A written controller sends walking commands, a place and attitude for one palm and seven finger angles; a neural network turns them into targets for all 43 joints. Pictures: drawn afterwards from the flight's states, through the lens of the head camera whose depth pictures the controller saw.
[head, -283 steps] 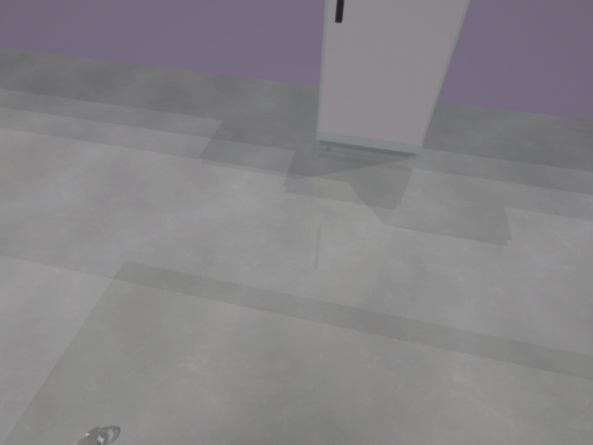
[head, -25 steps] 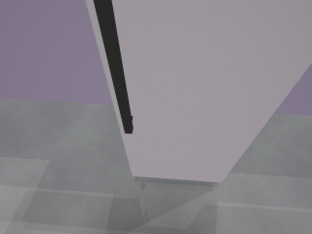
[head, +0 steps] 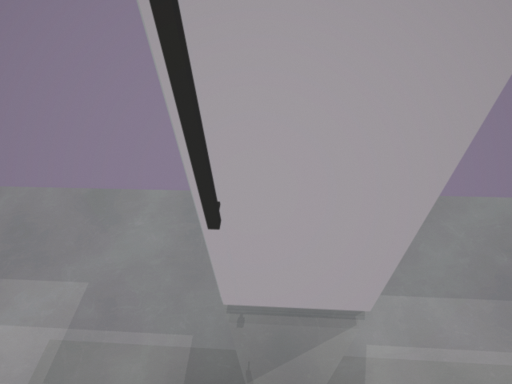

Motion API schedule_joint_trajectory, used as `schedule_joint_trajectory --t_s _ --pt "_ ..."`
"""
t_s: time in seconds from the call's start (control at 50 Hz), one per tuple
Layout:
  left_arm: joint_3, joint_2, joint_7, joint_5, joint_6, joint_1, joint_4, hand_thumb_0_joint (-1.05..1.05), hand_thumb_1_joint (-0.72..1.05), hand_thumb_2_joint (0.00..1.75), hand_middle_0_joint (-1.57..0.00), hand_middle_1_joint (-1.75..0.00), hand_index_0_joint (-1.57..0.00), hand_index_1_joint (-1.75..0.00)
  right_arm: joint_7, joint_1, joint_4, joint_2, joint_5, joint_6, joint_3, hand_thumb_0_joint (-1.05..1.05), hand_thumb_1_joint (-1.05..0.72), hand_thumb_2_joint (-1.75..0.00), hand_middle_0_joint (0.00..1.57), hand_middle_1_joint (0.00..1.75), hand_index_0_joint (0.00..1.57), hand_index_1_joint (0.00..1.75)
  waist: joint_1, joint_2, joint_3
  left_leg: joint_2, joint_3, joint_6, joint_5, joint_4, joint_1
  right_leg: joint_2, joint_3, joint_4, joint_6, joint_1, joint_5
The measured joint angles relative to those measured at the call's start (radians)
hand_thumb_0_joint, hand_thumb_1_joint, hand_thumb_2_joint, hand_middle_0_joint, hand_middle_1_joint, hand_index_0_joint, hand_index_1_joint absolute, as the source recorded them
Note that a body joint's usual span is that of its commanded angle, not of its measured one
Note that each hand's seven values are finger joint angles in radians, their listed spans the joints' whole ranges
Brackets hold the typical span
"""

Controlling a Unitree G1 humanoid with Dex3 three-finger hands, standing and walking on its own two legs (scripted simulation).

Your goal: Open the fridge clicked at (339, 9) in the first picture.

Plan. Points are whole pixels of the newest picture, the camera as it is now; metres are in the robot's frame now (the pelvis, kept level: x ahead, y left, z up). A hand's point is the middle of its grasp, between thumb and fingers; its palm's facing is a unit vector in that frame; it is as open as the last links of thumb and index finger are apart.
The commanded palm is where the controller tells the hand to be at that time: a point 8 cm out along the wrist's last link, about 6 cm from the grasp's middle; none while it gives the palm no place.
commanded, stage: come to a stop and stand still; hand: left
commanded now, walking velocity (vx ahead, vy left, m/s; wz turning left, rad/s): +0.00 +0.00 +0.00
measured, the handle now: (198, 133) +0.48 +0.13 +0.15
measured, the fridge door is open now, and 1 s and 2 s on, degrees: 0 0 0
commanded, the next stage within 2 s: look again from close up in 0.68 s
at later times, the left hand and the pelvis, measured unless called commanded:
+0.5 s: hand out of the picture +0.02 +0.17 -0.17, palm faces +0.00 -0.98 -0.20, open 7.4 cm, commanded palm none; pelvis +0.01 -0.01 +0.01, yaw +0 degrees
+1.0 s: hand out of the picture +0.01 +0.17 -0.17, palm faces +0.01 -0.98 -0.19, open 7.4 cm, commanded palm none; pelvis +0.02 +0.00 +0.01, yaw +0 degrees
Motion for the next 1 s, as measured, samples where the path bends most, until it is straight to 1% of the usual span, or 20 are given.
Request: schedule_joint_trajectory --t_s 0.24,0.48,0.76,1.0 --pt "-0.007 0.022 -0.007 -0.007 -0.003 -0.03 0.013 0.01 0.91 0.9 -0.2 -0.3 -0.2 -0.3 0.002 0.054 0.074 0.023 0.0 -0.003 0.031 0.01 -0.91 -0.9 0.2 0.29 0.2 0.29 -0.006 -0.035 0.009 0.006 -0.004 -0.01 0.026 -0.053 0.027 0.01 -0.005 -0.05 -0.009 0.025 0.022" --pt "-0.003 0.017 -0.007 -0.006 -0.003 -0.031 0.058 0.01 0.91 0.9 -0.2 -0.3 -0.2 -0.3 -0.008 0.041 0.123 0.046 0.004 -0.013 0.034 0.01 -0.91 -0.9 0.2 0.29 0.2 0.29 0.0 -0.053 0.016 0.009 -0.005 -0.012 0.025 -0.072 0.048 0.015 -0.006 -0.085 -0.008 0.054 0.031" --pt "-0.001 0.006 -0.008 -0.003 -0.004 -0.01 0.09 0.01 0.91 0.9 -0.2 -0.3 -0.2 -0.3 -0.015 0.005 0.134 0.034 0.005 -0.018 0.026 0.01 -0.92 -0.9 0.2 0.29 0.2 0.29 0.014 -0.06 0.015 0.003 -0.001 -0.006 0.027 -0.092 0.063 0.011 -0.003 -0.112 0.0 0.072 0.039" --pt "0.003 0.014 -0.009 -0.002 -0.004 -0.014 0.095 0.01 0.91 0.9 -0.2 -0.3 -0.2 -0.3 -0.015 0.0 0.139 0.032 0.005 -0.02 0.026 0.01 -0.92 -0.89 0.2 0.29 0.2 0.29 0.016 -0.06 0.015 -0.003 0.001 -0.002 0.03 -0.106 0.07 0.006 -0.002 -0.124 0.004 0.078 0.042"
